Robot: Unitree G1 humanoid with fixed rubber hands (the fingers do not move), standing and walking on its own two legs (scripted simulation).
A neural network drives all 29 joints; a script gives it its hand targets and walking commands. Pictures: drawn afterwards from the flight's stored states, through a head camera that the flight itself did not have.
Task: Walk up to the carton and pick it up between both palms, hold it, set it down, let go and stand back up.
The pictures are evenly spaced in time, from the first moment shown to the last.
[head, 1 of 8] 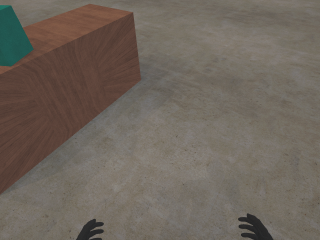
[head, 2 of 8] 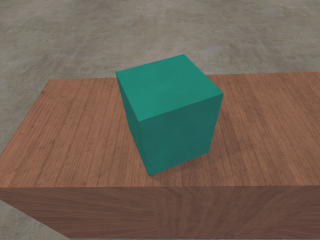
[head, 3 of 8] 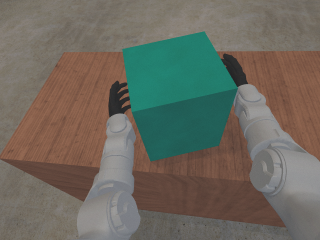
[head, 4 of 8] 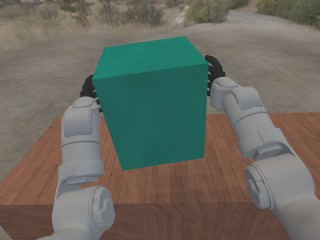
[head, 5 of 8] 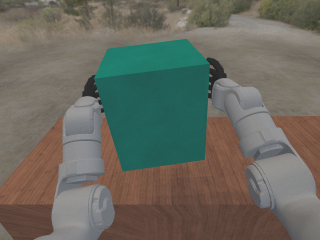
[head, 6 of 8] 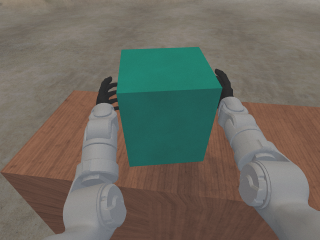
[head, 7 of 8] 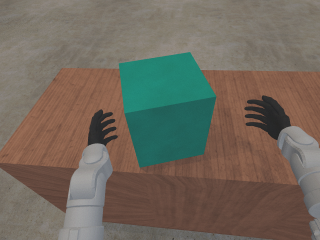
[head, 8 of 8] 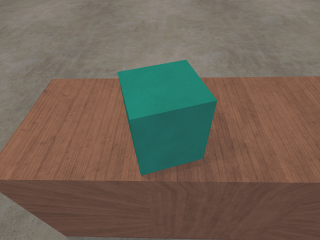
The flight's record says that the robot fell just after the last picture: no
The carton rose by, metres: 0.25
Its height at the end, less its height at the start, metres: +0.00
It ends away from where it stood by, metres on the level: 0.02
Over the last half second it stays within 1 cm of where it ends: yes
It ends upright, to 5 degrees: yes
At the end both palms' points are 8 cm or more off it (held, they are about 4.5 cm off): yes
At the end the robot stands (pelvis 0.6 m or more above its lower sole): yes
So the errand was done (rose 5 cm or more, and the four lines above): yes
